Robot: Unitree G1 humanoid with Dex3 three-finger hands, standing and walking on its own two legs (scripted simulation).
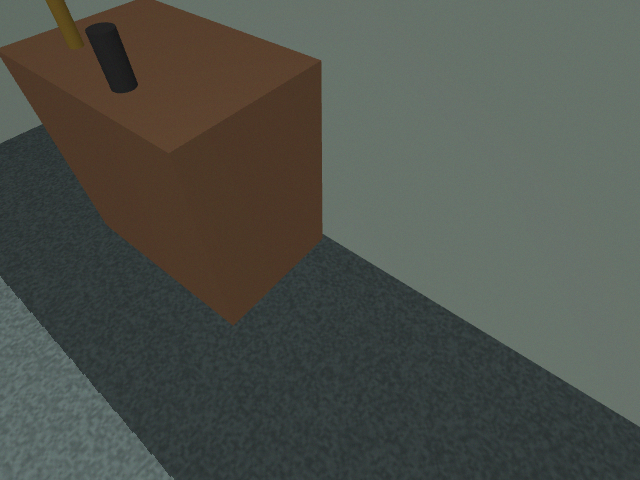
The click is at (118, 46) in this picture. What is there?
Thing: squat round
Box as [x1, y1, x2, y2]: [85, 22, 137, 92]
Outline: 90,25 85,29 85,31 111,89 115,92 126,92 135,88 137,83 115,25 108,22
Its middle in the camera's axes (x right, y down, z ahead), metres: -0.49 -0.44 +0.94
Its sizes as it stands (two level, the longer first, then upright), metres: 0.065 0.065 0.139
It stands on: a support 0.75 m high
